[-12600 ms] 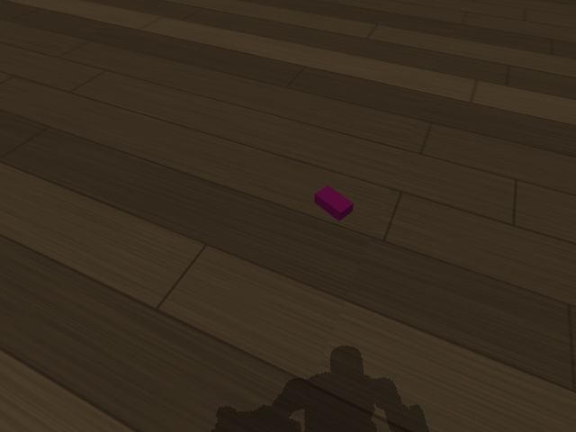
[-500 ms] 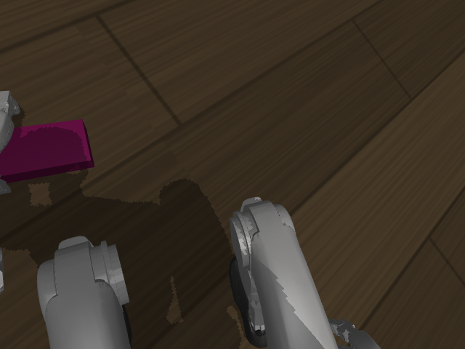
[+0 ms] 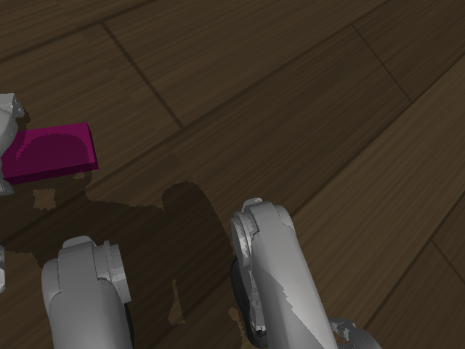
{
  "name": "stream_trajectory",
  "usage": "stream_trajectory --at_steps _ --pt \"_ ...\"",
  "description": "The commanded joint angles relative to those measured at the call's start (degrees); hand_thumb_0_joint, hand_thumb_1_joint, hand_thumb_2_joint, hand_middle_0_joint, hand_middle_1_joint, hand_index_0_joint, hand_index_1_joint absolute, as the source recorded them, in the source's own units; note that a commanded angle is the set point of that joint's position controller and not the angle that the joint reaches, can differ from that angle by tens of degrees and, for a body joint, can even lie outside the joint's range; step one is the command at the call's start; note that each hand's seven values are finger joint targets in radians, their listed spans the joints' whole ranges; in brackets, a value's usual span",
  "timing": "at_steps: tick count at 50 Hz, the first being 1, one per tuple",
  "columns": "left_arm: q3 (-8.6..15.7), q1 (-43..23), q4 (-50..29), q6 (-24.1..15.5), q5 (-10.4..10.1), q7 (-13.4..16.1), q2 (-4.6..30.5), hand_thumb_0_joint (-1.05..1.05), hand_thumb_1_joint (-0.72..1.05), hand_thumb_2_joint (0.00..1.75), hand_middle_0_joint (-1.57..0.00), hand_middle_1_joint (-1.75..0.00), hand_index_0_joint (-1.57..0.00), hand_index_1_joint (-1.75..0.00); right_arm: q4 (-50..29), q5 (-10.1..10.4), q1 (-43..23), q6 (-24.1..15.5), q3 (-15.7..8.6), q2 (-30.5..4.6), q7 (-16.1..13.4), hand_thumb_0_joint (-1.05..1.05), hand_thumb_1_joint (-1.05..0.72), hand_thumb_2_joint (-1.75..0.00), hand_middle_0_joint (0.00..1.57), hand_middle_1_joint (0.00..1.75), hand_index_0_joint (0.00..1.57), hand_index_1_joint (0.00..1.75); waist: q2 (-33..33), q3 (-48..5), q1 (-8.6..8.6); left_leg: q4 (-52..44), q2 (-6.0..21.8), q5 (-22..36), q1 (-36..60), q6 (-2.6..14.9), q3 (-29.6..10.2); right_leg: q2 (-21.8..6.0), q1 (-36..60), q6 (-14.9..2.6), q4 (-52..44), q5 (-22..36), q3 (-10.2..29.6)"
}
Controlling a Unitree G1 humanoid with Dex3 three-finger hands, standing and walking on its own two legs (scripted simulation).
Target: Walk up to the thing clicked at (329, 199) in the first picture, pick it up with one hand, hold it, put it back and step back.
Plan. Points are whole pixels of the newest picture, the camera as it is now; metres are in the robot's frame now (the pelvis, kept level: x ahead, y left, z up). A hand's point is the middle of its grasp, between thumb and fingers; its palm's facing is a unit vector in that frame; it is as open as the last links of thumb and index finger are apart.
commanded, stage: approach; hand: left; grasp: from above
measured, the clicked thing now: (50, 153) +0.51 +0.25 -0.30
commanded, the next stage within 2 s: close in in 0.64 s
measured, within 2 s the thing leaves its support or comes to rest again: neither
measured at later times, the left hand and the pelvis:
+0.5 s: hand (48, 128) +0.51 +0.23 -0.17, palm faces -0.42 -0.04 -0.91, open 13.7 cm; pelvis +0.00 +0.00 +0.00, yaw -1 degrees
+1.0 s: hand (29, 145) +0.49 +0.26 -0.19, palm faces -0.48 -0.05 -0.88, open 13.1 cm; pelvis +0.00 +0.00 -0.01, yaw -1 degrees
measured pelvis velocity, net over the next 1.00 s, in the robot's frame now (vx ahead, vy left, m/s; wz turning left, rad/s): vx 0.00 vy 0.00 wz -0.02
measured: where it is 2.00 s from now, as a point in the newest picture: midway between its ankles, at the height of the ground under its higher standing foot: (192, 338)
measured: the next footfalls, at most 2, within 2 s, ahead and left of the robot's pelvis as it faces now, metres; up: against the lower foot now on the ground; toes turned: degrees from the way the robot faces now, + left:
none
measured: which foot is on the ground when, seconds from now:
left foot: down 0.00-1.00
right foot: down 0.00-1.00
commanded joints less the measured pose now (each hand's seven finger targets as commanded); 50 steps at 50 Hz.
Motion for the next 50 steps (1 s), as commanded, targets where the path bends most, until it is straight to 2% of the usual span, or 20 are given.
stream_trajectory --at_steps 1,2,3,6,9,11,16,17,21,23,29,31,33,36,37,40,44,46,48,50 --pt "1.6 -18.8 -9.4 -0.1 -0.8 2.4 12.6 0.0 -0.55 1.01 -0.09 -1.01 -0.08 -1.01 -0.3 0.0 11.8 -0.4 -5.0 -15.1 -0.9 0.0 -0.91 -0.9 0.2 0.3 0.2 0.3 19.3 -39.0 -0.88 -14.2 -0.3 9.7 33.2 3.48 9.1 0.4 16.1 -5.67 -12.2 14.2 -10.1" --pt "1.2 -18.3 -8.4 -0.2 -0.8 2.4 11.9 0.0 -0.61 1.08 -0.1 -0.96 -0.06 -1.0 -0.4 0.0 11.5 -0.3 -4.9 -14.8 -0.9 0.0 -0.91 -0.9 0.2 0.3 0.2 0.3 19.0 -38.9 -1.23 -13.9 -0.3 9.2 32.7 3.52 9.0 0.6 15.8 -5.75 -12.2 13.8 -10.2" --pt "1.0 -18.9 -9.0 -0.2 -1.1 2.4 11.6 0.0 -0.54 1.0 -0.08 -1.04 -0.08 -1.04 -0.4 0.1 11.8 -0.4 -5.2 -14.9 -0.9 0.0 -0.91 -0.9 0.2 0.3 0.2 0.3 18.1 -38.6 -1.58 -13.8 -0.3 9.1 32.2 3.71 9.0 0.7 15.8 -5.56 -12.7 13.9 -10.1" --pt "-0.1 -21.0 -11.7 -0.3 -1.3 2.3 10.2 0.0 -0.51 1.0 -0.08 -1.07 -0.09 -1.05 0.0 0.2 11.9 -0.4 -5.4 -14.9 -1.0 0.0 -0.91 -0.9 0.2 0.3 0.2 0.3 19.4 -40.3 -1.77 -13.7 -0.2 9.4 33.3 3.59 9.3 0.7 15.9 -5.57 -12.9 14.4 -9.9" --pt "-3.1 -24.4 -10.5 0.1 -1.5 2.5 5.4 0.0 -0.51 1.0 -0.08 -1.08 -0.09 -1.06 0.7 0.1 12.8 -0.7 -5.3 -14.8 -1.1 0.0 -0.91 -0.9 0.2 0.3 0.2 0.3 18.8 -37.2 -4.32 -13.9 0.0 7.4 31.9 3.64 9.1 0.8 14.4 -5.63 -13.8 13.3 -10.2" --pt "-4.1 -27.1 -9.2 0.4 -1.4 3.0 4.1 0.0 -0.51 1.0 -0.08 -1.07 -0.09 -1.06 0.8 0.0 13.3 -0.8 -5.0 -15.0 -1.3 0.0 -0.9 -0.9 0.2 0.3 0.2 0.3 19.4 -37.0 -5.27 -14.2 0.1 6.5 32.1 3.48 8.7 0.9 13.1 -5.83 -13.6 12.2 -10.6" --pt "-4.2 -29.8 -1.7 2.6 0.2 4.9 5.6 0.0 -0.49 1.02 -0.09 -1.1 -0.1 -1.08 0.8 -0.7 13.7 -1.2 -3.4 -15.5 -1.5 0.0 -0.9 -0.9 0.2 0.3 0.2 0.3 18.4 -34.8 -6.57 -13.4 0.2 7.2 30.5 3.66 8.5 0.9 13.0 -5.79 -12.8 13.4 -10.8" --pt "-2.9 -30.2 -2.5 3.0 0.7 5.5 7.9 0.0 -0.49 1.0 -0.08 -1.09 -0.1 -1.07 0.5 -0.7 13.7 -1.2 -3.3 -15.7 -1.5 0.0 -0.9 -0.89 0.2 0.3 0.2 0.3 19.3 -36.3 -5.64 -13.5 0.1 8.2 30.9 3.59 8.5 0.9 13.3 -5.83 -12.4 13.9 -10.8" --pt "-1.4 -26.6 3.3 6.0 1.3 6.8 9.5 0.0 -0.48 0.98 -0.08 -1.07 -0.1 -1.05 -1.6 -1.0 12.8 -1.5 -1.8 -15.8 -1.2 0.0 -0.9 -0.89 0.2 0.3 0.2 0.3 19.7 -35.5 -5.46 -13.5 -0.1 8.3 29.6 3.95 9.0 1.0 14.5 -5.82 -12.0 14.2 -10.6" --pt "-0.7 -24.9 2.5 7.2 0.7 6.9 10.8 0.0 -0.49 1.02 -0.09 -1.08 -0.1 -1.07 -2.5 -0.8 11.7 -1.6 -1.5 -15.9 -1.2 0.0 -0.9 -0.89 0.2 0.3 0.2 0.3 20.4 -36.6 -4.56 -13.7 -0.1 7.4 28.5 4.13 9.3 1.5 15.9 -5.86 -12.3 13.4 -10.4" --pt "2.5 -21.1 -4.7 8.5 -2.2 5.2 15.4 0.0 -0.49 1.04 -0.09 -1.07 -0.1 -1.06 -4.3 0.4 11.4 -1.5 -1.5 -16.0 -0.7 0.0 -0.9 -0.89 0.2 0.3 0.2 0.3 20.0 -41.4 -2.4 -12.4 0.2 11.2 28.7 4.4 9.7 1.5 20.8 -5.34 -11.4 17.1 -9.8" --pt "1.3 -19.8 -5.1 8.2 -3.3 3.5 12.9 0.0 -0.5 1.05 -0.1 -1.08 -0.1 -1.07 -3.3 0.4 12.0 -1.6 -1.7 -15.3 -0.4 0.0 -0.9 -0.89 0.2 0.3 0.2 0.3 17.5 -37.8 -3.71 -11.5 0.2 9.3 25.7 4.79 9.8 1.7 20.7 -4.93 -11.9 15.9 -9.6" --pt "1.5 -22.3 -9.3 6.9 -4.4 2.2 13.7 0.0 -0.5 1.06 -0.1 -1.08 -0.1 -1.08 -2.5 0.6 12.9 -1.7 -2.1 -15.6 -0.5 0.0 -0.9 -0.89 0.2 0.3 0.2 0.3 18.6 -38.2 -4.11 -11.4 0.1 8.8 26.2 4.49 9.6 1.5 20.5 -5.17 -12.2 15.1 -9.7" --pt "0.3 -24.3 -11.9 4.6 -4.4 0.7 12.4 0.0 -0.5 1.1 -0.1 -1.12 -0.1 -1.12 -1.4 0.5 14.3 -1.8 -2.8 -15.9 -0.6 0.0 -0.91 -0.9 0.2 0.3 0.2 0.3 18.7 -38.7 -5.03 -10.7 0.3 8.8 28.0 3.98 8.9 1.5 19.1 -5.52 -12.3 14.6 -10.5" --pt "-0.2 -25.6 -12.9 3.7 -4.5 0.2 11.1 0.0 -0.49 1.1 -0.1 -1.14 -0.1 -1.13 -1.4 0.3 15.0 -1.7 -3.1 -16.3 -0.6 0.0 -0.91 -0.9 0.2 0.3 0.2 0.3 19.3 -37.8 -6.0 -10.9 0.1 8.6 28.3 3.66 8.6 1.2 17.9 -5.78 -12.3 13.9 -11.0" --pt "-3.6 -24.8 -10.7 1.7 -4.2 -0.9 6.7 0.0 -0.5 1.06 -0.09 -1.11 -0.1 -1.1 -0.4 -0.1 15.4 -1.8 -3.4 -16.0 -0.5 0.0 -0.91 -0.9 0.2 0.3 0.2 0.3 18.5 -35.4 -6.72 -10.4 0.2 7.3 29.0 3.36 8.4 1.3 16.1 -5.69 -12.5 12.9 -11.4" --pt "-2.7 -21.1 -8.7 0.7 -3.0 0.2 9.2 0.0 -0.44 1.15 -0.11 -1.19 -0.13 -1.17 -0.6 -0.3 15.3 -1.3 -3.1 -16.3 -0.4 0.0 -0.91 -0.9 0.2 0.3 0.2 0.3 18.5 -37.6 -4.41 -10.9 0.1 10.7 30.2 3.42 8.4 1.2 19.3 -5.17 -12.2 16.3 -11.4" --pt "-3.1 -21.5 -5.9 0.9 -2.4 1.1 7.9 0.0 -0.41 1.14 -0.11 -1.21 -0.14 -1.18 -1.0 -0.5 15.1 -1.2 -2.7 -16.0 -0.1 0.0 -0.9 -0.9 0.2 0.3 0.2 0.3 19.2 -35.9 -5.36 -11.3 0.2 11.1 30.7 3.31 8.2 1.2 17.8 -5.42 -11.4 16.7 -11.9" --pt "-1.1 -23.3 -7.8 0.9 -1.6 2.7 11.4 0.0 -0.42 1.14 -0.11 -1.2 -0.13 -1.17 -1.4 -0.5 14.7 -0.9 -2.7 -16.5 -0.3 0.0 -0.9 -0.89 0.2 0.3 0.2 0.3 20.0 -37.9 -4.48 -11.2 0.1 11.9 31.0 3.41 8.2 1.2 18.3 -5.4 -11.4 17.4 -11.8" --pt "-1.7 -21.5 -3.3 1.5 -0.8 3.9 9.6 0.0 -0.4 1.13 -0.12 -1.19 -0.14 -1.17 -1.5 -0.8 13.8 -1.1 -2.3 -16.1 -0.1 0.0 -0.9 -0.89 0.2 0.3 0.2 0.3 18.7 -35.0 -5.37 -10.9 0.2 11.4 29.8 3.56 8.3 1.3 17.0 -5.4 -10.8 17.3 -11.9"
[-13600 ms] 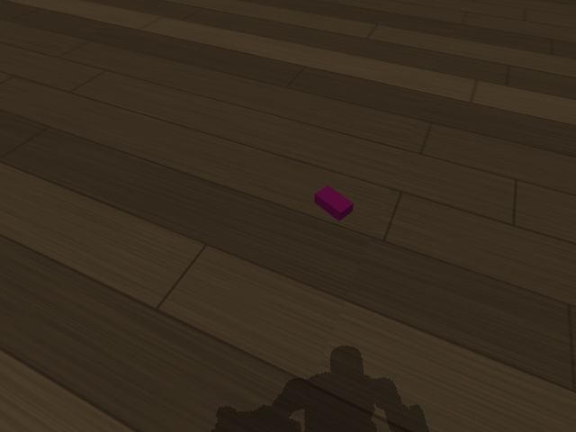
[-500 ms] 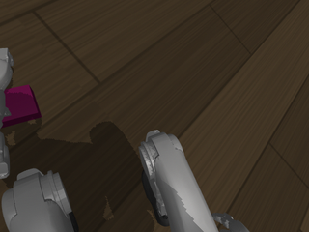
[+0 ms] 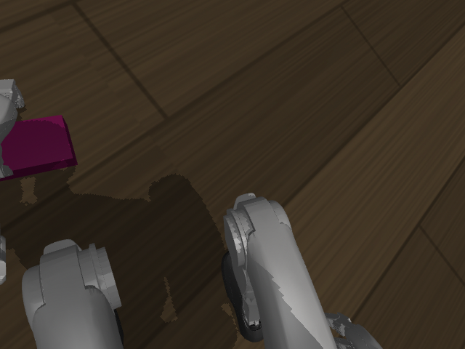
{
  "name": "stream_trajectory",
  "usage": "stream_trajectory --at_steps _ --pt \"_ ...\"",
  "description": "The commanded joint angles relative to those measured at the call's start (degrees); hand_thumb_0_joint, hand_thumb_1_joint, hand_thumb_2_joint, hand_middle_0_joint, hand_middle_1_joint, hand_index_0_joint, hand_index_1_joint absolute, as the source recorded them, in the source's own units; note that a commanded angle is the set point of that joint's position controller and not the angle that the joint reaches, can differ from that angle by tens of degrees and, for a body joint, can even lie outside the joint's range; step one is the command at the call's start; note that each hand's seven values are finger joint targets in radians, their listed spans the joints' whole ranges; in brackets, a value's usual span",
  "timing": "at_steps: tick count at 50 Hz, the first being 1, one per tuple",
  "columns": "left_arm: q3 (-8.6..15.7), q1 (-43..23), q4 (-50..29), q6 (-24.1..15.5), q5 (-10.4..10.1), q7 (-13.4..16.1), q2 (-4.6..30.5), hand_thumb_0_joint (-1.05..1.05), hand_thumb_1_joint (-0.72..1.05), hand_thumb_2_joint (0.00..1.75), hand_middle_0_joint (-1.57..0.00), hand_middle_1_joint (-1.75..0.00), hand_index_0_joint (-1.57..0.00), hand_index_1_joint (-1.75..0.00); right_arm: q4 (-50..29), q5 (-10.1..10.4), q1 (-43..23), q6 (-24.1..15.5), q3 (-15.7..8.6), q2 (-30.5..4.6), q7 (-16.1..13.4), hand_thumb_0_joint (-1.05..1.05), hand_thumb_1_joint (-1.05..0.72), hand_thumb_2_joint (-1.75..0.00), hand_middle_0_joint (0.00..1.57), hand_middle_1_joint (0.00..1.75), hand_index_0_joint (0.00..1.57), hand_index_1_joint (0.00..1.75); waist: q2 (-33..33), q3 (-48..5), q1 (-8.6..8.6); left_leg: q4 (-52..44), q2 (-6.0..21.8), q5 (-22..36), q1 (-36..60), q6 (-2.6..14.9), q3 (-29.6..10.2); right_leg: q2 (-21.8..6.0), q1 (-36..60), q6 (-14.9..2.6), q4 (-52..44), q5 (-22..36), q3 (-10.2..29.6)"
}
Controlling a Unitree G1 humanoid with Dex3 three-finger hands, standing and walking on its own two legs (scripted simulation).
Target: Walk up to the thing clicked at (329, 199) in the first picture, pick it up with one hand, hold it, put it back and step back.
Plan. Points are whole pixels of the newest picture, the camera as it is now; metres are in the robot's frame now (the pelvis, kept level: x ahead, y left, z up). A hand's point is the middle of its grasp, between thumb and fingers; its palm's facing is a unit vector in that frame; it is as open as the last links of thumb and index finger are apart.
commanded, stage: rest palm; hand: left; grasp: from above
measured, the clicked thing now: (22, 149) +0.50 +0.27 -0.29
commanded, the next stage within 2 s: close in 1.44 s
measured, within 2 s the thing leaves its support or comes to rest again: neither
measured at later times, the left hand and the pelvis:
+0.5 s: hand (18, 152) +0.48 +0.26 -0.24, palm faces -0.47 -0.08 -0.88, open 13.9 cm; pelvis +0.00 +0.00 -0.01, yaw -3 degrees
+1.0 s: hand (17, 155) +0.48 +0.27 -0.26, palm faces -0.47 -0.10 -0.88, open 14.2 cm; pelvis +0.00 +0.01 -0.02, yaw -5 degrees
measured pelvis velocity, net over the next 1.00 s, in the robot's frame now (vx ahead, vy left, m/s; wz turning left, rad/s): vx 0.00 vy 0.01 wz -0.08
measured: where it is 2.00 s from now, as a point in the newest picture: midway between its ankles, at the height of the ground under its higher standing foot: (183, 336)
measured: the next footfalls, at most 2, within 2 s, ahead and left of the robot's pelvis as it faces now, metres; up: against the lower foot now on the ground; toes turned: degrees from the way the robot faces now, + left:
none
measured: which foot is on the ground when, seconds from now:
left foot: down 0.00-1.00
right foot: down 0.00-1.00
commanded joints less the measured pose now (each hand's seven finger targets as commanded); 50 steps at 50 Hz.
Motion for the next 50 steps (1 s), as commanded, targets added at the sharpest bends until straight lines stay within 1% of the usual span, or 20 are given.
stream_trajectory --at_steps 1,4,7,10,15,17,18,19,20,21,24,28,30,32,34,38,40,43,45,50 --pt "1.8 -19.2 -3.7 0.5 1.0 5.1 10.5 0.0 -0.4 1.11 -0.11 -1.19 -0.14 -1.16 0.6 -0.4 13.5 -0.2 -4.4 -15.2 -0.5 0.0 -0.9 -0.89 0.2 0.3 0.2 0.3 20.2 -35.9 -4.19 -13.0 0.3 11.7 30.0 4.74 10.2 0.9 17.1 -6.22 -12.2 16.7 -10.8" --pt "2.9 -20.8 -3.8 0.7 2.0 7.0 12.7 0.0 -0.49 1.06 -0.08 -1.07 -0.09 -1.07 -0.2 -0.8 12.7 -0.5 -4.0 -15.6 -0.6 0.0 -0.9 -0.9 0.2 0.3 0.2 0.3 22.2 -38.5 -3.79 -13.0 0.4 12.3 31.4 4.74 10.1 0.9 18.0 -6.28 -12.0 17.2 -10.6" --pt "2.1 -20.2 2.3 1.2 2.4 8.3 10.0 0.0 -0.49 1.04 -0.08 -1.06 -0.08 -1.05 0.3 -1.9 12.4 -1.2 -3.3 -15.9 -0.1 0.0 -0.9 -0.9 0.2 0.3 0.2 0.3 19.7 -32.9 -6.62 -12.5 0.6 9.6 29.1 4.91 9.6 1.0 15.1 -6.06 -11.3 15.1 -11.2" --pt "2.6 -21.5 1.1 1.0 2.3 9.7 13.1 0.0 -0.5 1.05 -0.08 -1.06 -0.08 -1.05 -0.1 -2.1 11.6 -2.5 -2.5 -16.6 0.0 0.0 -0.9 -0.9 0.2 0.3 0.2 0.3 22.4 -35.5 -5.88 -12.3 0.7 9.9 31.2 4.77 9.5 1.2 16.6 -6.11 -11.5 15.4 -11.0" --pt "3.1 -21.5 3.7 1.1 1.8 11.6 15.0 0.0 -0.49 1.05 -0.08 -1.05 -0.08 -1.05 0.2 -3.5 11.5 -4.3 -1.0 -17.5 0.8 0.0 -0.9 -0.9 0.2 0.3 0.2 0.3 22.1 -33.3 -7.65 -11.0 1.0 8.9 29.1 4.98 9.2 1.6 17.9 -5.67 -11.3 15.2 -11.2" --pt "4.3 -21.4 2.1 1.1 1.8 12.3 17.5 0.0 -0.52 1.02 -0.07 -1.02 -0.07 -1.02 0.2 -3.5 11.8 -4.8 -0.6 -18.2 1.0 0.0 -0.9 -0.9 0.2 0.3 0.2 0.3 22.6 -35.2 -6.69 -10.6 1.1 10.2 29.9 4.89 9.0 1.7 19.1 -5.62 -11.0 16.2 -11.6" --pt "4.2 -20.0 3.7 1.3 1.6 12.6 17.0 0.0 -0.52 1.01 -0.07 -1.01 -0.07 -1.01 0.2 -3.8 11.4 -5.1 -0.3 -18.0 1.2 0.0 -0.9 -0.9 0.2 0.3 0.2 0.3 22.6 -35.7 -6.55 -10.3 1.2 10.6 30.6 4.76 8.8 1.7 19.3 -5.66 -10.6 16.7 -11.8" --pt "5.2 -18.7 4.8 1.3 1.6 13.0 18.6 0.0 -0.53 1.0 -0.06 -1.0 -0.06 -1.0 0.9 -4.2 11.5 -5.0 -0.2 -18.2 1.3 0.0 -0.9 -0.9 0.2 0.3 0.2 0.3 22.9 -35.0 -6.83 -10.6 1.5 9.7 29.6 4.76 8.6 2.0 19.8 -5.66 -10.5 15.8 -11.9" --pt "4.1 -19.5 4.6 1.3 1.7 12.9 16.6 0.0 -0.53 1.0 -0.07 -0.99 -0.06 -0.99 0.2 -4.4 11.8 -5.5 -0.1 -18.6 1.7 0.0 -0.9 -0.9 0.2 0.3 0.2 0.3 23.0 -33.8 -7.65 -10.0 1.3 10.5 30.3 4.66 8.7 1.8 18.8 -5.62 -10.0 16.7 -12.2" --pt "6.3 -18.5 4.4 1.3 1.7 13.3 19.7 0.0 -0.53 1.0 -0.07 -1.0 -0.06 -1.0 1.1 -4.5 11.8 -5.4 0.0 -18.7 1.8 0.0 -0.9 -0.9 0.2 0.3 0.2 0.3 23.6 -34.5 -6.86 -10.4 1.6 10.8 30.8 4.52 8.2 2.1 19.3 -5.74 -9.7 16.7 -12.5" --pt "5.9 -17.5 5.6 1.4 1.3 13.2 19.2 0.0 -0.53 1.01 -0.07 -1.0 -0.06 -1.0 1.1 -5.1 11.8 -6.1 0.6 -18.8 2.6 0.0 -0.9 -0.9 0.2 0.3 0.2 0.3 23.1 -32.3 -7.79 -9.1 1.6 11.0 29.8 4.64 8.2 2.2 19.4 -5.43 -9.5 17.5 -12.6" --pt "7.4 -15.9 4.2 1.1 0.8 13.8 21.2 0.0 -0.54 1.0 -0.06 -0.98 -0.06 -0.98 1.5 -5.3 12.2 -6.3 0.8 -19.4 3.0 0.0 -0.9 -0.9 0.2 0.3 0.2 0.3 23.7 -34.0 -6.89 -9.0 1.9 12.6 30.0 4.48 7.6 2.4 21.6 -5.46 -9.5 18.9 -13.0" --pt "5.8 -15.5 5.9 1.3 0.7 13.5 19.1 0.0 -0.54 1.0 -0.07 -0.98 -0.06 -0.98 1.4 -5.7 12.1 -6.6 1.2 -19.1 3.6 0.0 -0.9 -0.9 0.2 0.3 0.2 0.3 22.7 -32.3 -8.24 -8.1 1.9 12.5 29.1 4.72 7.7 2.6 21.4 -5.12 -9.2 19.5 -13.0" --pt "6.8 -15.7 3.7 1.0 0.1 13.5 20.8 0.0 -0.54 1.01 -0.06 -0.97 -0.05 -0.98 2.0 -5.4 12.4 -6.5 1.0 -19.8 3.6 0.0 -0.9 -0.9 0.2 0.3 0.2 0.3 23.2 -33.5 -7.57 -8.5 2.0 12.9 28.9 4.75 7.4 2.6 22.6 -5.13 -9.7 19.8 -13.0" --pt "6.1 -16.3 4.1 0.9 0.7 13.1 19.8 0.0 -0.54 0.99 -0.06 -0.97 -0.06 -0.98 1.7 -5.8 12.3 -6.8 1.0 -20.2 3.9 0.0 -0.9 -0.9 0.2 0.3 0.2 0.3 24.3 -31.5 -8.61 -8.1 2.0 13.7 30.5 4.35 7.0 2.4 20.3 -5.46 -8.8 19.9 -13.8" --pt "6.4 -16.9 3.8 0.2 0.6 13.9 20.5 0.0 -0.54 0.99 -0.06 -0.97 -0.06 -0.98 1.7 -5.9 11.3 -6.7 1.3 -20.4 4.2 0.0 -0.9 -0.9 0.2 0.3 0.2 0.3 24.9 -31.6 -8.04 -8.5 2.2 12.9 30.3 4.02 6.5 2.6 20.2 -5.63 -8.9 19.0 -14.2" --pt "5.1 -16.3 5.7 0.2 1.4 13.8 19.0 0.0 -0.54 0.99 -0.07 -0.98 -0.06 -0.98 1.6 -6.3 11.1 -6.9 2.0 -19.5 4.7 0.0 -0.9 -0.9 0.2 0.3 0.2 0.3 24.3 -29.6 -9.05 -8.3 2.1 11.9 30.1 4.16 6.5 2.6 19.6 -5.35 -8.5 18.5 -14.4" --pt "5.9 -17.3 4.6 -0.3 1.5 14.8 21.4 0.0 -0.54 1.0 -0.07 -0.97 -0.06 -0.98 1.9 -6.3 10.5 -7.1 2.1 -20.2 4.8 0.0 -0.9 -0.9 0.2 0.3 0.2 0.3 24.7 -30.9 -8.6 -8.7 2.2 11.4 29.9 4.27 6.3 2.8 21.0 -5.25 -9.4 18.6 -14.1" --pt "4.2 -16.3 7.2 0.2 1.6 14.9 18.8 0.0 -0.53 0.99 -0.07 -0.99 -0.06 -0.99 1.8 -6.4 9.9 -7.7 2.3 -19.7 5.2 0.0 -0.9 -0.9 0.2 0.3 0.2 0.3 24.2 -28.3 -9.24 -8.2 2.3 11.1 29.8 4.14 6.2 2.8 19.2 -5.19 -8.8 18.1 -14.5" --pt "4.4 -17.5 7.1 0.2 2.1 15.8 19.3 0.0 -0.52 0.97 -0.07 -0.99 -0.07 -0.99 1.3 -6.6 9.2 -8.5 2.8 -20.2 6.0 0.0 -0.9 -0.9 0.2 0.3 0.2 0.3 25.5 -29.0 -9.63 -8.7 2.4 12.7 31.8 3.63 5.5 2.7 19.3 -5.25 -7.9 19.1 -15.1"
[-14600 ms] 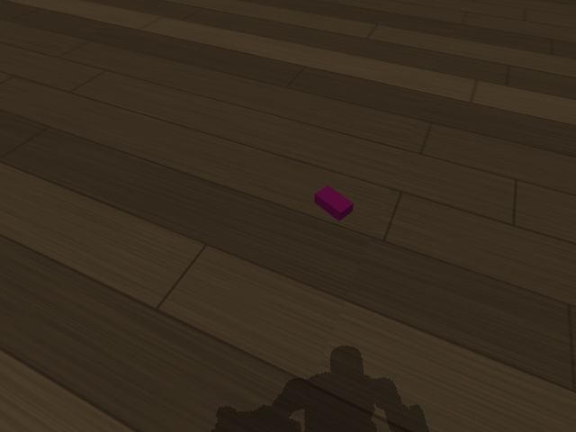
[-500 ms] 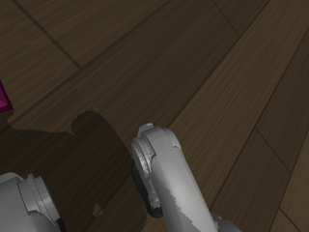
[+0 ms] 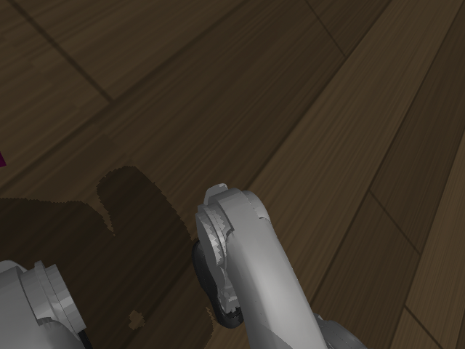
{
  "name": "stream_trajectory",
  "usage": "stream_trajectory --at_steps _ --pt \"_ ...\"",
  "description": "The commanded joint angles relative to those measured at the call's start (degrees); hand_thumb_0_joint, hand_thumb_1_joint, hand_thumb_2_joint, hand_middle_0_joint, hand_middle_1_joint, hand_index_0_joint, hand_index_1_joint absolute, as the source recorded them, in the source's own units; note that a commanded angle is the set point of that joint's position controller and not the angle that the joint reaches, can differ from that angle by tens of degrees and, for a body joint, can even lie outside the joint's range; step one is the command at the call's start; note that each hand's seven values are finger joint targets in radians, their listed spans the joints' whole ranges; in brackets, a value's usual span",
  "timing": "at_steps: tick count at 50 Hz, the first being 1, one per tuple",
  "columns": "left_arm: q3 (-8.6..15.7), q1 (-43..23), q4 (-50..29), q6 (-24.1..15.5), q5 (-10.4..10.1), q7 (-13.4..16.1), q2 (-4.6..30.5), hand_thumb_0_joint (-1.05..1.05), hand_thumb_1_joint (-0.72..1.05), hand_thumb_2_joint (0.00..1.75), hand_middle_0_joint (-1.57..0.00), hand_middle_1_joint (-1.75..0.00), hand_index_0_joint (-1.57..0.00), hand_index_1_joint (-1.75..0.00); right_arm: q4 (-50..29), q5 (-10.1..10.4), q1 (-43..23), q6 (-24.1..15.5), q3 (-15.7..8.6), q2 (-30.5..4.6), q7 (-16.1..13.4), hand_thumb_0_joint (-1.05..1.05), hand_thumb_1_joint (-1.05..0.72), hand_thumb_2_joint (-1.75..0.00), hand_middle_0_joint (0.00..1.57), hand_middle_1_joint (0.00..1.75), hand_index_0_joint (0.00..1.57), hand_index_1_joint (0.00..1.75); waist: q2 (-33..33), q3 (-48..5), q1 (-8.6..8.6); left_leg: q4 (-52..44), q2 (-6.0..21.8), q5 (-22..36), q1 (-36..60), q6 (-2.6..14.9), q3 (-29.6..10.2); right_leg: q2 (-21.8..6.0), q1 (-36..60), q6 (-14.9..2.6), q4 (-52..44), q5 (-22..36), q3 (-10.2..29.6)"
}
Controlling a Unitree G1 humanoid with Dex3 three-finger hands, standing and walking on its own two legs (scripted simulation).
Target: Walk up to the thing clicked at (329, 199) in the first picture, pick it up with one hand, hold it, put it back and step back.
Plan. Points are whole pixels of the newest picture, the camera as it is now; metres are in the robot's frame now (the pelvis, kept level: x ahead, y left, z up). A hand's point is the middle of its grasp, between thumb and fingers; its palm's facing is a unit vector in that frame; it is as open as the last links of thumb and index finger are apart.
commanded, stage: rest palm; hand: left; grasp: from above
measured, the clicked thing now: out of the picture +0.48 +0.30 -0.27
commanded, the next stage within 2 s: close in 0.44 s
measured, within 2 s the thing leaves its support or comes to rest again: neither
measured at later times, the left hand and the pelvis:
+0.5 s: hand out of the picture +0.46 +0.29 -0.26, palm faces -0.45 -0.14 -0.88, open 14.2 cm; pelvis +0.00 +0.00 +0.00, yaw -1 degrees
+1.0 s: hand out of the picture +0.46 +0.29 -0.25, palm faces -0.46 -0.14 -0.88, open 13.0 cm; pelvis +0.00 +0.00 +0.01, yaw -1 degrees
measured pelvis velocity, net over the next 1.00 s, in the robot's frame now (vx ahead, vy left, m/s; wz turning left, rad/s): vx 0.00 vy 0.00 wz -0.02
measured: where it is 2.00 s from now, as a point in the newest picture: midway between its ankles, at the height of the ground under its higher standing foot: (160, 336)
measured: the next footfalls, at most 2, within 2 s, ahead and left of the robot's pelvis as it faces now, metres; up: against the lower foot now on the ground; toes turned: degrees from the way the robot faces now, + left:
none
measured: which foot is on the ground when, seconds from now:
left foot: down 0.00-1.00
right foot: down 0.00-1.00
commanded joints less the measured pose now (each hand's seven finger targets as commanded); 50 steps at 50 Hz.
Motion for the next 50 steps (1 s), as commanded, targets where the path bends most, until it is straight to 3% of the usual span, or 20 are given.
stream_trajectory --at_steps 1,3,6,10,15,17,22,26,27,29,31,34,36,40,41,42,47,49,50 --pt "0.6 -16.8 -6.4 0.1 -0.2 3.5 10.8 0.0 -0.52 0.97 -0.07 -1.0 -0.06 -1.0 1.4 -0.1 11.3 -0.5 -4.8 -18.9 -0.1 0.0 -0.9 -0.9 0.2 0.3 0.2 0.3 30.9 -37.2 -3.68 -15.2 1.5 15.4 32.2 2.41 9.0 1.1 18.4 -5.32 -10.0 18.9 -12.5" --pt "-0.4 -14.9 -3.9 0.4 -0.5 3.4 9.5 0.0 -0.53 0.97 -0.07 -0.99 -0.06 -0.99 1.1 -0.3 11.0 -0.7 -4.5 -18.7 0.2 0.0 -0.9 -0.91 0.2 0.3 0.2 0.3 29.3 -35.1 -4.48 -14.5 1.5 14.5 30.7 2.75 9.4 1.3 19.0 -4.96 -10.6 18.8 -12.1" --pt "0.5 -17.2 -5.4 0.5 -0.7 3.7 11.5 0.0 -0.52 0.97 -0.07 -0.99 -0.06 -1.0 1.1 0.1 10.4 -1.1 -4.3 -19.3 0.2 0.0 -0.9 -0.91 0.2 0.3 0.2 0.3 30.5 -35.1 -4.06 -15.2 1.5 14.0 30.6 2.43 8.8 0.9 17.7 -5.24 -10.2 17.8 -12.4" --pt "-1.0 -16.0 -3.4 0.8 -1.0 3.6 9.9 0.0 -0.52 0.98 -0.07 -1.01 -0.07 -1.01 0.5 0.0 9.9 -1.6 -3.8 -19.2 0.5 0.0 -0.9 -0.91 0.2 0.3 0.2 0.3 28.6 -33.9 -4.88 -14.3 1.6 13.3 29.3 2.67 8.8 1.2 18.3 -4.97 -10.5 17.8 -12.4" --pt "0.1 -17.2 -6.1 0.7 -1.8 4.0 12.2 0.0 -0.52 0.98 -0.07 -0.99 -0.07 -0.99 0.5 -0.2 11.2 -2.2 -3.3 -19.8 0.6 0.0 -0.9 -0.91 0.2 0.3 0.2 0.3 30.0 -36.9 -4.68 -14.5 1.8 15.7 31.6 2.54 8.4 1.2 20.3 -4.93 -10.4 19.5 -12.7" --pt "-1.5 -15.5 -3.7 0.9 -1.9 3.9 10.6 0.0 -0.53 0.97 -0.07 -0.99 -0.06 -1.0 0.3 -0.1 10.0 -2.6 -2.8 -19.6 0.8 0.0 -0.91 -0.91 0.2 0.3 0.2 0.3 29.8 -34.0 -5.26 -14.1 1.8 14.5 30.5 2.54 8.7 1.3 19.7 -4.86 -10.2 18.9 -12.6" --pt "0.4 -17.5 -6.2 1.1 -2.3 4.2 13.8 0.0 -0.52 0.97 -0.08 -0.98 -0.07 -0.99 0.6 0.1 10.9 -3.0 -2.9 -20.4 0.6 0.0 -0.91 -0.91 0.2 0.3 0.2 0.3 31.7 -35.9 -4.65 -14.8 1.9 15.2 31.7 2.37 8.6 1.2 20.4 -5.02 -10.6 19.2 -12.6" --pt "-1.3 -14.4 -2.8 1.7 -2.6 3.8 11.4 0.0 -0.52 0.97 -0.07 -0.99 -0.06 -1.0 0.0 -0.3 10.7 -3.0 -2.7 -20.6 0.7 0.0 -0.91 -0.91 0.2 0.3 0.2 0.3 29.8 -33.0 -5.79 -14.6 1.8 13.8 30.0 2.56 8.8 1.4 20.7 -4.85 -11.1 18.7 -12.7" --pt "-0.8 -15.2 -3.6 1.6 -3.4 3.7 12.4 0.0 -0.52 0.98 -0.07 -0.99 -0.07 -1.0 0.0 0.1 10.3 -3.1 -2.1 -20.0 0.5 0.0 -0.91 -0.91 0.2 0.3 0.2 0.3 27.9 -33.1 -5.38 -14.3 1.9 13.0 28.9 2.76 8.5 1.5 20.8 -4.64 -11.8 18.2 -12.7" --pt "0.3 -16.3 -5.9 1.4 -2.9 3.8 14.2 0.0 -0.44 0.92 -0.12 -0.97 -0.12 -0.97 0.1 0.4 11.2 -2.8 -2.7 -20.6 0.4 0.0 -0.9 -0.9 0.2 0.3 0.2 0.3 30.7 -35.5 -4.68 -15.4 2.0 14.6 31.3 2.33 8.2 1.2 21.5 -5.13 -11.2 18.9 -12.7" --pt "-0.9 -14.7 -3.6 1.7 -2.8 3.3 11.9 0.0 -0.4 0.88 -0.13 -0.97 -0.15 -0.96 -0.1 -0.2 10.9 -2.9 -2.3 -20.2 0.8 0.0 -0.9 -0.9 0.2 0.3 0.2 0.3 29.9 -34.5 -5.5 -14.7 2.1 15.1 31.3 2.4 8.3 1.3 21.1 -4.88 -10.9 19.5 -13.1" --pt "-1.4 -14.3 -2.8 1.4 -3.7 3.2 11.9 0.0 -0.38 0.86 -0.14 -0.96 -0.16 -0.95 -0.1 0.1 10.8 -2.8 -2.2 -20.4 0.5 0.0 -0.9 -0.9 0.2 0.3 0.2 0.3 27.4 -32.0 -6.16 -14.7 2.0 12.5 28.8 2.76 8.4 1.4 21.3 -4.52 -12.6 18.1 -12.8" --pt "-0.3 -15.4 -4.6 1.3 -3.2 3.6 13.9 0.0 -0.37 0.86 -0.16 -0.95 -0.17 -0.93 0.2 0.2 11.2 -2.6 -2.5 -20.5 0.3 0.0 -0.9 -0.9 0.2 0.3 0.2 0.3 29.9 -34.4 -4.86 -15.5 2.1 13.9 30.2 2.44 8.4 1.4 22.1 -5.02 -12.2 18.7 -12.6" --pt "-2.1 -14.5 -3.9 1.4 -3.7 2.8 10.8 0.0 -0.33 0.83 -0.19 -0.92 -0.2 -0.91 -0.3 0.1 10.3 -2.9 -2.1 -19.9 0.7 0.0 -0.9 -0.9 0.2 0.3 0.2 0.3 28.5 -32.8 -5.88 -14.6 2.0 13.6 29.9 2.61 8.4 1.2 20.9 -4.78 -11.7 18.5 -13.0" --pt "-2.3 -14.8 -4.7 1.3 -3.9 2.6 11.4 0.0 -0.32 0.82 -0.2 -0.92 -0.21 -0.9 -0.5 0.5 10.4 -3.1 -2.1 -20.1 0.6 0.0 -0.9 -0.9 0.2 0.3 0.2 0.3 27.9 -32.3 -5.93 -14.6 1.8 12.5 29.4 2.82 8.7 1.3 20.9 -4.6 -12.5 17.9 -12.7" --pt "-0.6 -16.3 -7.0 1.1 -3.8 3.2 14.0 0.0 -0.32 0.82 -0.2 -0.92 -0.21 -0.9 0.0 0.6 11.5 -2.7 -3.2 -21.4 0.2 0.0 -0.9 -0.9 0.2 0.3 0.2 0.3 29.9 -34.8 -5.29 -15.9 2.0 13.4 30.5 2.62 8.5 1.5 22.2 -4.92 -13.1 18.4 -12.5" --pt "-1.3 -15.7 -5.8 1.6 -3.3 2.9 11.8 0.0 -0.28 0.78 -0.22 -0.9 -0.24 -0.88 -0.1 0.5 11.6 -2.6 -2.9 -20.3 0.5 0.0 -0.9 -0.9 0.2 0.3 0.2 0.3 30.6 -35.0 -5.51 -15.7 2.1 15.1 31.5 2.26 8.3 1.2 21.5 -5.13 -11.9 19.5 -12.9" --pt "-1.9 -15.4 -4.4 1.8 -3.5 2.6 10.4 0.0 -0.25 0.77 -0.24 -0.89 -0.26 -0.87 0.4 0.6 11.2 -2.9 -3.1 -20.2 0.7 0.0 -0.9 -0.9 0.2 0.3 0.2 0.3 30.7 -32.7 -5.79 -15.7 2.0 14.6 31.2 2.15 8.1 0.9 19.6 -5.16 -11.3 18.8 -13.0" --pt "-1.7 -15.2 -4.6 1.7 -3.5 2.6 11.2 0.0 -0.24 0.76 -0.25 -0.88 -0.27 -0.86 0.0 0.5 10.8 -2.8 -2.5 -20.0 0.8 0.0 -0.9 -0.9 0.2 0.3 0.2 0.3 29.3 -33.0 -5.67 -15.4 2.0 14.5 30.5 2.34 8.1 1.1 20.2 -4.97 -11.9 18.8 -13.1"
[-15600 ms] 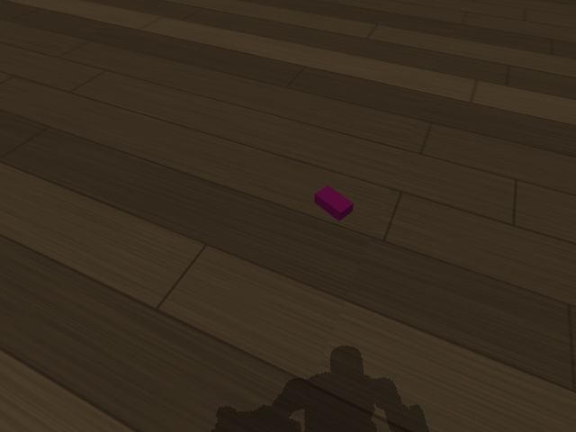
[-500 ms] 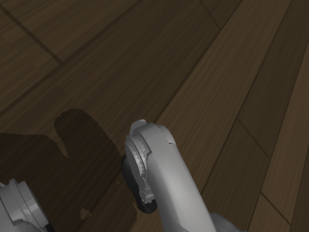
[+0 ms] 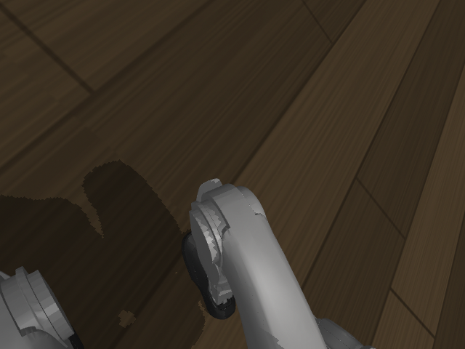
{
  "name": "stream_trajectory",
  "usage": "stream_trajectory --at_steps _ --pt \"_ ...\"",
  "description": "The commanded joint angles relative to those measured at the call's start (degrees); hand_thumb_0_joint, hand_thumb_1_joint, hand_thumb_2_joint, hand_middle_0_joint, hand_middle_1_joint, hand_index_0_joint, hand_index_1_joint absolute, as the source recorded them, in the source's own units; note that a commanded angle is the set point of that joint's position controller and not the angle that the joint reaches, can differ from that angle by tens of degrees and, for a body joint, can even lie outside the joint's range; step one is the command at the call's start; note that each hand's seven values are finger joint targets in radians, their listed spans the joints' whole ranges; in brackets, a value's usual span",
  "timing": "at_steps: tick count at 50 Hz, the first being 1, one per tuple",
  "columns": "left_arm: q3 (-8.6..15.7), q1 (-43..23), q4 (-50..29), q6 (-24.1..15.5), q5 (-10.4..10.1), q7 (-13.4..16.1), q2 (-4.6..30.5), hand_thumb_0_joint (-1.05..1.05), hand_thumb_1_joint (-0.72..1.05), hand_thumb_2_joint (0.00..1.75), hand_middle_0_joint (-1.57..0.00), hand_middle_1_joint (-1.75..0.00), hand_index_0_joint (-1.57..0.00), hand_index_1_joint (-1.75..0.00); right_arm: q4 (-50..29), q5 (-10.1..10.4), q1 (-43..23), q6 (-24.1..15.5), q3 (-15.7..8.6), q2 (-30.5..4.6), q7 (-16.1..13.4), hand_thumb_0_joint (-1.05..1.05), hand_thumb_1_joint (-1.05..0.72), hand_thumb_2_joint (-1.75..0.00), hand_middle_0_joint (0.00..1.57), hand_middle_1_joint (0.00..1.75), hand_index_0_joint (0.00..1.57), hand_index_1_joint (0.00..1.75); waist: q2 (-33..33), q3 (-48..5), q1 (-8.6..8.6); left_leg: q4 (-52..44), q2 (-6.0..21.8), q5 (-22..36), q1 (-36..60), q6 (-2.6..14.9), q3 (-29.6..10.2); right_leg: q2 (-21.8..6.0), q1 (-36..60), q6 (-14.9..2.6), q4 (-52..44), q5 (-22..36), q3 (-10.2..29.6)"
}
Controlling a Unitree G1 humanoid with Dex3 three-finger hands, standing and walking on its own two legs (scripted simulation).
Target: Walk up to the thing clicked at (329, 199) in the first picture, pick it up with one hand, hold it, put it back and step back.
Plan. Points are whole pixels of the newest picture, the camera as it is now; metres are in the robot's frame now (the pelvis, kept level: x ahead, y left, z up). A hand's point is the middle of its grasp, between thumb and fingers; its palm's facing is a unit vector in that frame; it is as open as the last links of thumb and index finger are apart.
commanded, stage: close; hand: left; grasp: from above
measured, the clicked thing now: out of the picture +0.47 +0.30 -0.28
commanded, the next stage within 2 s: settle in 1.04 s
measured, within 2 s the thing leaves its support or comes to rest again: leaves its support in 1.46 s
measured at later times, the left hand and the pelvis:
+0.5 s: hand out of the picture +0.46 +0.30 -0.25, palm faces -0.46 -0.14 -0.88, open 12.0 cm; pelvis +0.00 +0.00 +0.00, yaw +0 degrees
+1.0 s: hand out of the picture +0.46 +0.30 -0.25, palm faces -0.44 -0.14 -0.89, open 11.9 cm; pelvis +0.00 +0.00 +0.00, yaw +0 degrees
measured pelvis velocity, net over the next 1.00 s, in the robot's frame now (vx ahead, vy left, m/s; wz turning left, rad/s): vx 0.00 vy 0.00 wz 0.00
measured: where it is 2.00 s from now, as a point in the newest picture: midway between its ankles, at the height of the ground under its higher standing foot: (152, 330)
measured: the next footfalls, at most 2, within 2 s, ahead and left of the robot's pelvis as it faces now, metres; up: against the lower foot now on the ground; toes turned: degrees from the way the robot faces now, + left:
none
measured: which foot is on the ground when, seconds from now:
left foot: down 0.00-1.00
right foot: down 0.00-1.00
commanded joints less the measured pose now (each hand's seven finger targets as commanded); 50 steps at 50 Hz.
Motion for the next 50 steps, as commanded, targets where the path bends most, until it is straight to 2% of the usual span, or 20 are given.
stream_trajectory --at_steps 1,2,5,12,13,15,18,20,21,23,25,26,32,36,40,41,43,45,46,50 --pt "0.1 -13.7 -5.3 0.0 -0.6 2.2 10.1 0.0 -0.24 0.77 -0.26 -0.87 -0.27 -0.85 1.2 0.4 11.2 0.2 -5.3 -19.2 -0.8 0.0 -0.9 -0.9 0.2 0.3 0.2 0.3 29.4 -36.8 -4.34 -14.9 1.6 14.3 29.5 2.28 9.1 1.8 20.4 -5.41 -10.7 18.1 -11.4" --pt "-0.7 -14.3 -5.2 -0.1 -0.4 2.0 9.2 0.0 -0.22 0.75 -0.27 -0.87 -0.29 -0.84 1.2 0.6 11.1 0.0 -5.5 -19.1 -0.7 0.0 -0.9 -0.9 0.2 0.3 0.2 0.3 30.3 -35.7 -4.43 -14.5 1.4 13.9 29.3 2.31 9.5 1.4 19.4 -5.47 -10.2 17.6 -11.2" --pt "0.3 -15.2 -5.9 -0.1 -0.6 2.2 10.6 0.0 -0.17 0.74 -0.3 -0.86 -0.32 -0.84 1.4 0.6 11.5 0.1 -5.2 -19.0 -0.9 0.0 -0.9 -0.9 0.2 0.3 0.2 0.3 30.6 -36.9 -3.89 -14.8 1.4 14.2 29.5 2.26 9.2 1.3 19.6 -5.52 -10.3 17.6 -11.3" --pt "-0.4 -13.0 -4.4 0.1 -0.8 1.6 9.7 0.0 -0.09 0.67 -0.35 -0.81 -0.38 -0.78 0.7 0.2 12.0 0.6 -5.3 -19.5 -1.2 0.0 -0.9 -0.9 0.2 0.3 0.2 0.3 29.0 -36.1 -4.62 -15.0 1.4 13.6 28.7 2.64 9.6 1.7 20.8 -5.32 -11.4 17.6 -11.0" --pt "0.2 -15.4 -6.9 -0.1 -0.9 1.7 11.2 0.0 -0.08 0.69 -0.37 -0.81 -0.39 -0.78 0.9 0.6 12.0 0.6 -5.1 -19.2 -1.2 0.0 -0.9 -0.9 0.2 0.3 0.2 0.3 30.9 -36.9 -4.12 -15.1 1.5 14.5 29.5 2.39 9.4 1.4 20.4 -5.47 -10.9 17.9 -11.2" --pt "-0.5 -13.0 -4.3 0.2 -0.5 1.4 10.1 0.0 -0.07 0.68 -0.39 -0.8 -0.41 -0.77 0.6 0.3 12.0 0.7 -5.5 -19.7 -1.3 0.0 -0.9 -0.9 0.2 0.3 0.2 0.3 30.4 -36.5 -4.56 -15.4 1.5 14.3 30.0 2.37 9.3 1.7 20.4 -5.58 -10.9 17.7 -11.3" --pt "0.3 -13.4 -5.7 -0.1 -0.9 1.7 11.0 0.0 -0.02 0.66 -0.41 -0.78 -0.44 -0.75 0.5 0.5 11.6 1.3 -5.4 -19.5 -1.7 0.0 -0.9 -0.9 0.2 0.3 0.2 0.3 31.0 -37.2 -3.39 -15.9 1.4 14.0 29.4 2.22 9.4 1.5 20.5 -5.73 -10.8 17.3 -11.2" --pt "-1.0 -12.7 -4.1 0.2 -0.6 1.1 9.3 0.0 -0.01 0.7 -0.43 -0.8 -0.45 -0.77 0.1 0.5 10.9 1.3 -4.8 -18.4 -1.6 0.0 -0.9 -0.9 0.2 0.3 0.2 0.3 29.4 -34.9 -4.22 -15.1 1.5 13.0 28.3 2.44 9.5 1.6 19.2 -5.59 -10.7 16.7 -11.3" --pt "0.3 -13.2 -5.8 -0.2 -1.0 1.3 10.5 0.0 0.02 0.68 -0.44 -0.8 -0.46 -0.77 0.2 0.3 11.8 1.5 -5.1 -19.0 -1.8 0.0 -0.89 -0.9 0.2 0.3 0.2 0.3 30.2 -36.5 -3.77 -15.9 1.4 13.5 29.0 2.28 9.2 1.5 19.9 -5.65 -10.9 16.7 -11.4" --pt "-0.9 -12.6 -3.7 -0.1 -0.9 1.1 9.2 0.0 0.05 0.69 -0.47 -0.79 -0.49 -0.77 0.3 0.4 11.1 1.5 -5.0 -18.8 -1.8 0.0 -0.9 -0.9 0.2 0.3 0.2 0.3 29.4 -34.9 -4.35 -15.5 1.5 12.7 28.3 2.39 9.2 1.5 19.0 -5.64 -10.9 16.3 -11.3" --pt "0.3 -13.9 -6.6 -0.5 -0.9 1.4 10.6 0.0 0.08 0.72 -0.49 -0.8 -0.51 -0.78 0.2 0.5 11.8 1.7 -5.1 -19.3 -1.9 0.0 -0.9 -0.9 0.2 0.3 0.2 0.3 30.6 -37.1 -3.58 -16.4 1.5 14.0 29.6 2.08 8.8 1.4 19.8 -5.75 -10.7 17.0 -11.4" --pt "-0.6 -11.9 -3.3 -0.1 -0.7 1.4 9.5 0.0 0.1 0.73 -0.51 -0.81 -0.53 -0.78 0.1 0.4 11.0 1.8 -4.8 -18.5 -2.0 0.0 -0.9 -0.9 0.2 0.3 0.2 0.3 29.5 -35.5 -3.77 -16.0 1.5 13.2 28.9 2.21 9.0 1.5 19.4 -5.73 -10.7 16.6 -11.3" --pt "-1.4 -13.0 -3.9 -0.3 -0.9 1.1 9.5 0.0 0.2 0.74 -0.59 -0.79 -0.61 -0.77 -0.5 -0.1 10.7 1.8 -4.3 -18.8 -2.0 0.0 -0.9 -0.9 0.2 0.3 0.2 0.3 27.6 -33.7 -4.69 -15.0 1.3 11.4 27.2 2.66 9.3 1.3 19.1 -5.24 -11.5 15.5 -11.1" --pt "-0.1 -13.4 -5.4 0.1 -0.7 1.5 11.6 0.0 0.23 0.76 -0.62 -0.8 -0.64 -0.78 0.1 0.0 11.8 2.2 -4.7 -19.2 -2.4 0.0 -0.9 -0.9 0.2 0.3 0.2 0.3 30.2 -36.4 -3.48 -16.4 1.4 13.4 29.4 2.34 9.2 1.5 20.6 -5.66 -11.4 16.7 -11.2" --pt "-0.6 -13.6 -4.1 0.3 -0.8 1.2 9.9 0.0 0.25 0.78 -0.63 -0.8 -0.64 -0.78 -0.6 0.1 11.4 2.2 -4.1 -18.7 -2.2 0.0 -0.9 -0.9 0.2 0.3 0.2 0.3 28.9 -34.5 -4.64 -15.7 1.4 13.0 28.5 2.32 8.8 1.2 18.9 -5.6 -10.8 16.5 -11.5" --pt "0.1 -13.4 -5.7 0.2 -0.7 1.4 11.2 0.0 0.25 0.79 -0.63 -0.81 -0.65 -0.79 -0.5 -0.1 11.6 2.5 -4.5 -19.2 -2.3 0.0 -0.9 -0.9 0.2 0.3 0.2 0.3 30.6 -36.7 -3.77 -16.6 1.5 13.9 30.0 2.06 8.7 1.4 20.0 -5.72 -11.0 16.9 -11.4" --pt "-0.4 -12.4 -3.9 0.4 -0.5 1.2 11.1 0.0 0.28 0.8 -0.66 -0.81 -0.67 -0.8 -0.7 -0.1 11.2 2.7 -4.2 -18.9 -2.4 0.0 -0.9 -0.9 0.2 0.3 0.2 0.3 28.9 -35.3 -4.14 -15.9 1.4 12.7 28.4 2.48 9.3 1.6 20.1 -5.51 -11.6 16.5 -11.1" --pt "0.4 -12.6 -5.5 0.4 -0.9 1.6 11.2 0.0 0.29 0.84 -0.66 -0.83 -0.67 -0.82 -0.8 -0.1 11.4 2.9 -4.3 -18.8 -2.6 0.0 -0.9 -0.9 0.2 0.3 0.2 0.3 29.7 -36.9 -3.41 -15.9 1.4 13.8 28.8 2.35 9.2 1.4 20.8 -5.59 -11.4 17.3 -11.1" --pt "-0.8 -12.9 -3.9 0.6 -0.8 1.2 10.3 0.0 0.3 0.85 -0.67 -0.83 -0.68 -0.82 -0.5 -0.1 10.9 2.8 -3.9 -18.4 -2.5 0.0 -0.9 -0.9 0.2 0.3 0.2 0.3 29.2 -35.0 -4.31 -15.4 1.4 13.3 28.4 2.44 9.4 1.4 19.5 -5.64 -11.0 16.9 -11.1" --pt "-0.3 -12.6 -4.5 0.3 -0.8 1.3 10.7 0.0 0.34 0.84 -0.7 -0.83 -0.71 -0.82 -0.9 -0.3 11.5 3.1 -4.2 -19.0 -2.7 0.0 -0.9 -0.9 0.2 0.3 0.2 0.3 28.9 -35.0 -4.11 -15.9 1.4 13.0 28.0 2.37 9.0 1.4 19.6 -5.61 -11.2 16.3 -11.4"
